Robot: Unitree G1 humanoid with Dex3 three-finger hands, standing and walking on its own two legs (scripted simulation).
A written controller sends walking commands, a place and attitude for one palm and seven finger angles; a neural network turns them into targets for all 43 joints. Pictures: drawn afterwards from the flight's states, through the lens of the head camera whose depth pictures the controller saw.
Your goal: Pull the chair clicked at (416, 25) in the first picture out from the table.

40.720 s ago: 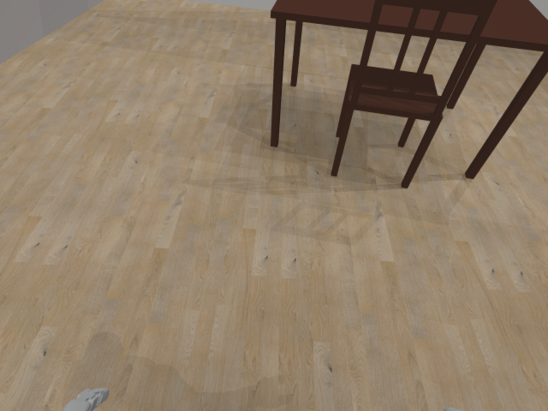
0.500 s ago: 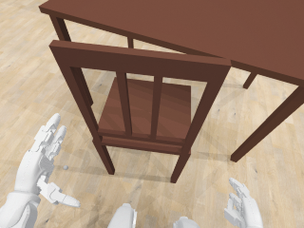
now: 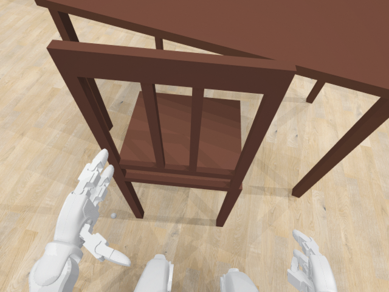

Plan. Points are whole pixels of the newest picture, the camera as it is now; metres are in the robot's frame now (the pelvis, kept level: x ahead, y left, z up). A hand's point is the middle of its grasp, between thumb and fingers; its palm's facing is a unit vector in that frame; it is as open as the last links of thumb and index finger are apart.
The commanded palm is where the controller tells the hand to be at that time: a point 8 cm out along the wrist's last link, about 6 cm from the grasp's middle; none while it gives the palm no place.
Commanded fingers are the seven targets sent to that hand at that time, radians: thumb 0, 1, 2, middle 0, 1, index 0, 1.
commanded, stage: aim the fingers beside a spindle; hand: left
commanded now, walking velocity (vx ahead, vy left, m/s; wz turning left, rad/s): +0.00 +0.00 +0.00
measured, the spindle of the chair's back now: (155, 132) +0.45 +0.11 +0.02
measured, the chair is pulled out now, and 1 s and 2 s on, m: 0.18 0.18 0.18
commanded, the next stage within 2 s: none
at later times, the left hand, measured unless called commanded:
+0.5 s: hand (134, 201) +0.28 +0.13 +0.03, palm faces -0.10 -0.99 -0.02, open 16.9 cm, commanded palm +0.27 +0.18 +0.03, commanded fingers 0.00 -0.50 0.30 -0.06 -0.08 -0.06 -0.08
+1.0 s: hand (156, 202) +0.29 +0.09 +0.00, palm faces -0.15 -0.99 -0.01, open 16.9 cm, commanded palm +0.29 +0.15 +0.02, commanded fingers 0.00 -0.50 0.30 -0.06 -0.08 -0.06 -0.08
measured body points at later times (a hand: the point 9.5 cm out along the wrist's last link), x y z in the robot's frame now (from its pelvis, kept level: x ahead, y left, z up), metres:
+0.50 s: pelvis +0.00 +0.00 -0.01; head +0.09 +0.01 +0.43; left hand +0.28 +0.18 +0.03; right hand +0.18 -0.25 -0.10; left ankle +0.05 +0.13 -0.63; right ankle -0.01 -0.15 -0.63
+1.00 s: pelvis +0.00 -0.01 -0.02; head +0.10 +0.00 +0.41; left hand +0.30 +0.15 +0.01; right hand +0.17 -0.25 -0.12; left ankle +0.05 +0.13 -0.63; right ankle -0.01 -0.15 -0.63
